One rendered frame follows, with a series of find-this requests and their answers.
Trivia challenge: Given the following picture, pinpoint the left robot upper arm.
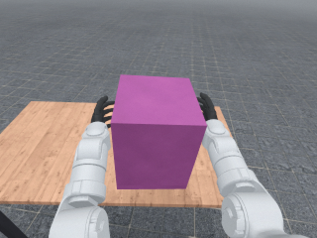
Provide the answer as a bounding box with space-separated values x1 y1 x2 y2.
50 205 110 238

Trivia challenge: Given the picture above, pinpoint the left robot hand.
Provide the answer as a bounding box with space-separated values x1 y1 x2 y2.
90 95 115 128

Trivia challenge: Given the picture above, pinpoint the left robot forearm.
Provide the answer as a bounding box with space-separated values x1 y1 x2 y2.
49 121 111 238

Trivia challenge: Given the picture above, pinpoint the right robot hand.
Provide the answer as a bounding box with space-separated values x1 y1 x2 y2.
196 92 218 121

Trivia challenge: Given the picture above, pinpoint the carton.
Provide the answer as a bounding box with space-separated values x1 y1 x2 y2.
110 74 207 189

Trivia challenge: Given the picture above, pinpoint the table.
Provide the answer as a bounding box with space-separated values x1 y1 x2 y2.
0 101 233 238

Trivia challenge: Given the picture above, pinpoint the right robot upper arm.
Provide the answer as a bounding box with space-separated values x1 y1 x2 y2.
221 192 309 238

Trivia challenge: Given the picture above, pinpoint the right robot forearm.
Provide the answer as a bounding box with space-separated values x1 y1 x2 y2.
202 119 284 227

